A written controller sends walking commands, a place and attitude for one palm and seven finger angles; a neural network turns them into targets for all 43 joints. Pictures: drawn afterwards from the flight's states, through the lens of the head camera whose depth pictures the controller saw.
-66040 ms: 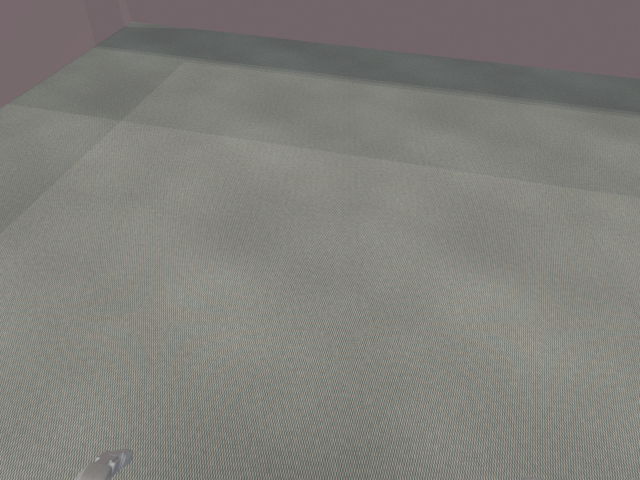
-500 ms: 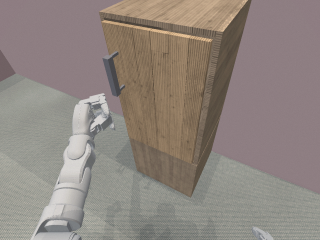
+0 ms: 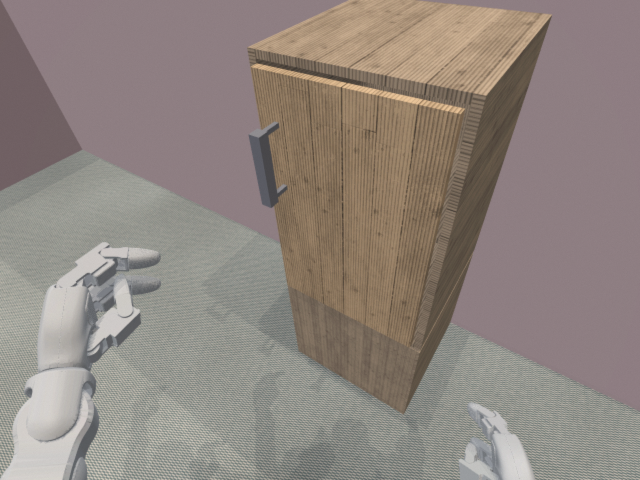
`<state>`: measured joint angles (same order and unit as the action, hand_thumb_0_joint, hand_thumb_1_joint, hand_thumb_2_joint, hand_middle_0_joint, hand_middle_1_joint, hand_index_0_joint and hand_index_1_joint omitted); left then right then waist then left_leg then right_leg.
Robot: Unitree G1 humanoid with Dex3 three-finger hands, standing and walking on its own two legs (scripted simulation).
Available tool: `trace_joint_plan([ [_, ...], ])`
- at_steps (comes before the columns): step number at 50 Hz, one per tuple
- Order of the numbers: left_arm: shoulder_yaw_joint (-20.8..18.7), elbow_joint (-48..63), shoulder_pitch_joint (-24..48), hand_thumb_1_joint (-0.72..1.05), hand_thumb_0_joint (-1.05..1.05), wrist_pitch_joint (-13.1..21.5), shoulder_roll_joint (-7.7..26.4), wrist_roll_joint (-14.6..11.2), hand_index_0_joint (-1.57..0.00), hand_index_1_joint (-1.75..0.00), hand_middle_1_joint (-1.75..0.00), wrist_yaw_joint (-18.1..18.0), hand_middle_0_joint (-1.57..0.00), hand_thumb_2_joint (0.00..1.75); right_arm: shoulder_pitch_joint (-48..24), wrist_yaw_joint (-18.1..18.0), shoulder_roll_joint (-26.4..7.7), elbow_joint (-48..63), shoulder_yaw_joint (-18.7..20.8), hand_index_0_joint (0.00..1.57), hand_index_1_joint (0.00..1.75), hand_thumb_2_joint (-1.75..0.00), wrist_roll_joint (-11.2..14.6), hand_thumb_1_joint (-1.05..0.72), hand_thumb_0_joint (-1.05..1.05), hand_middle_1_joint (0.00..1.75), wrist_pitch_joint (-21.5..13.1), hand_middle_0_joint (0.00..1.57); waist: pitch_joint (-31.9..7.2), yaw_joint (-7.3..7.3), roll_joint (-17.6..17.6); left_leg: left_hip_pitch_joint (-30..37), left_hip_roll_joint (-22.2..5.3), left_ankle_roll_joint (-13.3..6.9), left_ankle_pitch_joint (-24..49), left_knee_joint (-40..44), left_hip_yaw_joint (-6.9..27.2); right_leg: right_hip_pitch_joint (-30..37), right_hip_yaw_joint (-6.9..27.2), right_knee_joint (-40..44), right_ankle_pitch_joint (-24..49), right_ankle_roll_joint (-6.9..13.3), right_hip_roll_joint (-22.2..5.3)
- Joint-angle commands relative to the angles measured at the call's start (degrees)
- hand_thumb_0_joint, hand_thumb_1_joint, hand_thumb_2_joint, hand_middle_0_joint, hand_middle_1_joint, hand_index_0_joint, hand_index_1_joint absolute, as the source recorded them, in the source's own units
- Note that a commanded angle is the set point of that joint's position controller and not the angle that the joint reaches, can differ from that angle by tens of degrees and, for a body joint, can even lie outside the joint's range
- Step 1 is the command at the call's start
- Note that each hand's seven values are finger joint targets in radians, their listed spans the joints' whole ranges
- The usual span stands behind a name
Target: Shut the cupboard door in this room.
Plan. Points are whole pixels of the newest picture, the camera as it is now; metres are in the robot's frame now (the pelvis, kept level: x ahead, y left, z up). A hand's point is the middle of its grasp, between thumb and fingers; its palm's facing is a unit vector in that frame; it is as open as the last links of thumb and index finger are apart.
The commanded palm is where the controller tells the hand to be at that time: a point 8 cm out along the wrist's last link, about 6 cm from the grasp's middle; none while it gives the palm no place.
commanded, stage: draw the hand back to the body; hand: left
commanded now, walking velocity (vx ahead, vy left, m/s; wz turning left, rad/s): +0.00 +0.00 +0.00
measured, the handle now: (271, 165) +0.64 +0.17 +0.07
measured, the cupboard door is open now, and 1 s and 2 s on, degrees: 0 0 0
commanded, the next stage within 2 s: step back with the hand held close in 0.58 s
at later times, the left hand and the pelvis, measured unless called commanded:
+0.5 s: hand (88, 341) +0.20 +0.26 +0.15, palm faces +0.47 -0.79 -0.38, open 7.3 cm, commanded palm +0.15 +0.29 +0.17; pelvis +0.01 -0.01 +0.00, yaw +0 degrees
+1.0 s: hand (72, 339) +0.20 +0.27 +0.15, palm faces +0.35 -0.79 -0.50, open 7.4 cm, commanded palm +0.14 +0.31 +0.17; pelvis -0.01 +0.02 +0.00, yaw -1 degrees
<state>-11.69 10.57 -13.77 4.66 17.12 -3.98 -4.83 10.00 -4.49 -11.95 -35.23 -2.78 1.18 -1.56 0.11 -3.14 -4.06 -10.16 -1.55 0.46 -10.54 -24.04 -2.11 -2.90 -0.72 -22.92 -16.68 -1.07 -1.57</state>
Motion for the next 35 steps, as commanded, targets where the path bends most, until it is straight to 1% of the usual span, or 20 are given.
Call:
trace_joint_plan([
  [1,-9.3,16.7,4.5,0.9,0.0,3.8,11.4,-0.3,-0.45,-0.57,-0.57,-0.9,-0.45,0.9,-7.8,-0.5,-6.1,9.6,2.8,0.2,0.3,-0.9,-0.4,-0.9,0.0,0.3,-3.4,0.2,-6.2,0.27,0.4,8.8,0.7,-1.6,6.9,2.7,-0.6,-6.1,-1.9,4.2,12.1,1.3,2.1],
  [3,-11.9,18.8,0.7,0.9,0.0,4.0,13.4,-0.2,-0.39,-0.51,-0.51,-1.1,-0.39,0.9,-7.9,-0.5,-6.4,9.4,3.0,0.2,0.3,-0.9,-0.6,-0.9,0.0,0.3,-4.1,0.2,-5.8,-0.31,0.7,8.7,0.6,-1.6,8.2,2.2,-0.5,-5.9,-2.0,4.6,13.2,1.2,2.3],
  [4,-12.2,21.1,-0.3,0.9,0.0,4.1,13.2,-0.2,-0.36,-0.48,-0.48,-1.3,-0.36,0.9,-7.5,-0.5,-6.2,9.7,3.0,0.2,0.3,-0.9,-0.6,-0.9,0.0,0.3,-4.3,0.2,-7.4,-0.14,-0.4,9.0,0.8,-1.7,9.4,2.1,-0.7,-4.8,-2.0,3.6,14.5,1.3,1.9],
  [5,-13.5,21.7,-2.4,0.9,0.0,4.1,13.9,-0.2,-0.34,-0.45,-0.45,-1.5,-0.34,0.9,-7.5,-0.5,-6.0,9.6,3.1,0.2,0.3,-0.9,-0.7,-0.9,0.0,0.3,-4.6,0.2,-7.2,-0.44,-0.7,8.8,0.7,-1.7,10.0,1.6,-0.9,-5.1,-2.1,3.5,15.4,1.2,1.9],
  [6,-14.0,22.7,-4.3,0.9,0.0,4.3,13.8,-0.2,-0.31,-0.42,-0.42,-1.6,-0.31,0.9,-7.2,-0.4,-5.9,9.5,3.3,0.2,0.3,-0.9,-0.7,-0.9,0.0,0.3,-4.8,0.2,-7.5,-0.43,0.5,8.8,0.7,-1.6,10.7,1.3,-0.8,-4.9,-2.3,3.2,15.9,1.2,1.9],
  [8,-16.6,23.1,-8.7,0.9,0.0,4.2,15.4,-0.3,-0.25,-0.36,-0.36,-1.8,-0.25,0.9,-7.4,-0.4,-6.2,9.3,3.6,0.2,0.3,-0.9,-0.7,-0.9,0.0,0.3,-5.4,0.2,-5.9,-0.9,0.1,8.5,0.6,-1.8,11.4,0.9,-1.2,-5.5,-1.9,4.1,16.9,1.0,2.0],
  [10,-17.4,24.5,-10.7,0.9,0.0,4.3,15.2,-0.4,-0.2,-0.3,-0.3,-2.0,-0.2,0.9,-6.7,-0.4,-5.9,9.3,3.7,0.2,0.3,-0.9,-0.5,-0.9,0.0,0.3,-5.6,0.2,-5.5,-0.75,-0.7,7.9,0.5,-1.6,11.9,0.8,-1.1,-5.5,-2.2,3.2,16.9,1.1,1.8],
  [11,-15.4,22.9,-10.1,0.9,0.0,4.1,13.1,-0.3,-0.2,-0.3,-0.3,-1.8,-0.2,0.9,-6.6,-0.3,-6.0,9.0,3.5,0.2,0.3,-0.9,-0.6,-0.9,0.0,0.3,-5.6,0.2,-3.5,-0.19,0.4,7.4,0.6,-1.6,11.1,1.1,-1.2,-6.7,-2.5,3.4,16.3,0.9,1.8],
  [12,-14.4,22.7,-8.6,0.9,0.0,3.9,12.5,-0.2,-0.2,-0.3,-0.3,-1.8,-0.2,0.9,-6.4,-0.4,-6.3,8.9,3.8,0.2,0.3,-0.9,-0.5,-0.9,0.0,0.3,-5.7,0.2,-3.1,0.24,1.1,7.7,0.4,-1.7,10.7,1.1,-1.3,-7.4,-2.4,3.6,15.8,0.8,1.9],
  [13,-13.4,20.8,-8.1,0.9,0.0,3.5,11.4,-0.2,-0.2,-0.3,-0.3,-1.7,-0.2,0.9,-6.4,-0.6,-6.6,8.6,3.9,0.2,0.3,-0.9,-0.6,-0.9,0.0,0.3,-6.0,0.2,-0.8,0.63,2.9,7.6,0.3,-2.0,9.6,1.2,-1.4,-9.0,-2.2,4.8,15.0,0.5,2.0],
  [14,-12.7,20.5,-6.4,0.9,0.0,3.3,11.2,-0.1,-0.2,-0.3,-0.3,-1.8,-0.2,0.9,-5.9,-0.7,-6.9,8.5,4.0,0.2,0.3,-0.9,-0.5,-0.9,0.0,0.3,-6.0,0.2,-0.7,0.95,2.4,7.5,0.3,-2.0,8.8,1.6,-1.2,-8.9,-2.3,4.4,13.7,0.5,1.8],
  [16,-12.4,19.4,-4.3,0.9,0.0,3.3,11.2,0.1,-0.2,-0.3,-0.3,-2.0,-0.2,0.9,-5.9,-1.0,-7.1,8.3,4.1,0.2,0.3,-0.9,-0.5,-0.9,0.0,0.3,-6.0,0.2,-0.3,0.98,3.7,7.6,0.4,-2.2,6.7,2.0,-0.9,-9.8,-2.2,4.7,11.2,0.5,1.9],
  [20,-14.0,21.1,-4.9,0.9,0.0,3.7,13.0,0.3,-0.2,-0.3,-0.3,-2.3,-0.2,0.9,-6.5,-1.4,-6.9,8.7,4.2,0.2,0.3,-0.9,-0.8,-0.9,0.0,0.3,-6.2,0.2,-4.9,-0.3,3.8,8.7,1.0,-2.6,8.9,1.7,-1.0,-6.7,-1.8,3.7,14.1,0.6,1.6],
  [22,-14.8,23.9,-5.3,0.9,0.0,4.1,14.0,0.5,-0.2,-0.3,-0.3,-2.5,-0.2,0.9,-6.6,-1.3,-6.6,8.7,4.1,0.2,0.3,-0.9,-0.9,-0.9,0.0,0.3,-6.5,0.2,-7.4,-0.72,0.5,9.4,1.2,-2.4,10.9,1.1,-1.1,-5.1,-1.7,3.1,16.3,0.8,1.5],
  [23,-15.9,24.1,-6.4,0.9,0.0,4.1,15.2,0.4,-0.2,-0.3,-0.3,-2.6,-0.2,0.9,-6.6,-1.3,-6.6,8.4,4.0,0.2,0.3,-0.9,-1.0,-0.9,0.0,0.3,-6.8,0.2,-7.2,-1.0,-0.5,9.1,1.2,-2.3,11.2,0.9,-1.1,-4.9,-1.5,3.6,16.9,0.8,1.5],
  [24,-15.1,24.6,-6.9,0.9,0.0,4.2,14.2,0.4,-0.2,-0.3,-0.3,-2.6,-0.2,0.9,-6.7,-1.2,-6.1,8.5,3.7,0.2,0.3,-0.9,-1.0,-0.9,0.0,0.3,-6.8,0.2,-6.9,-0.81,-1.3,8.8,1.2,-2.1,11.2,1.0,-1.2,-4.7,-1.8,3.2,16.7,0.9,1.3],
  [27,-16.0,24.2,-8.3,0.9,0.0,4.0,14.5,0.2,-0.2,-0.3,-0.3,-2.6,-0.2,0.9,-6.8,-1.1,-5.9,8.6,3.6,0.2,0.3,-0.9,-1.0,-0.9,0.0,0.3,-6.8,0.2,-4.8,-0.76,-0.9,8.0,1.0,-2.0,11.2,0.8,-1.4,-5.6,-1.8,3.7,17.0,0.9,1.5],
  [28,-16.8,23.4,-9.1,0.9,0.0,3.9,15.0,0.1,-0.2,-0.3,-0.3,-2.5,-0.2,0.9,-6.9,-1.1,-6.1,8.3,3.7,0.2,0.3,-0.9,-0.9,-0.9,0.0,0.3,-6.8,0.2,-3.8,-0.96,0.6,7.7,0.8,-2.0,11.3,0.7,-1.4,-5.9,-1.6,4.5,17.4,0.9,1.7],
  [33,-15.3,19.8,-8.8,0.9,0.0,3.4,12.7,-0.3,-0.2,-0.3,-0.3,-1.7,-0.2,0.9,-6.7,-1.1,-6.1,8.5,3.8,0.2,0.3,-0.9,-0.6,-0.9,0.0,0.3,-6.0,0.2,-0.5,-0.4,1.1,7.3,0.4,-1.9,9.5,1.6,-1.8,-7.7,-1.7,5.1,15.0,0.6,1.8],
  [35,-15.4,19.7,-8.6,0.9,0.0,3.5,12.9,-0.5,-0.2,-0.3,-0.3,-1.7,-0.2,0.9,-6.5,-1.1,-6.2,8.8,3.8,0.2,0.3,-0.9,-0.7,-0.9,0.0,0.3,-5.8,0.2,-1.5,-0.45,3.2,7.3,0.4,-2.1,9.5,1.8,-1.6,-7.1,-1.8,4.6,15.3,0.4,1.6],
])
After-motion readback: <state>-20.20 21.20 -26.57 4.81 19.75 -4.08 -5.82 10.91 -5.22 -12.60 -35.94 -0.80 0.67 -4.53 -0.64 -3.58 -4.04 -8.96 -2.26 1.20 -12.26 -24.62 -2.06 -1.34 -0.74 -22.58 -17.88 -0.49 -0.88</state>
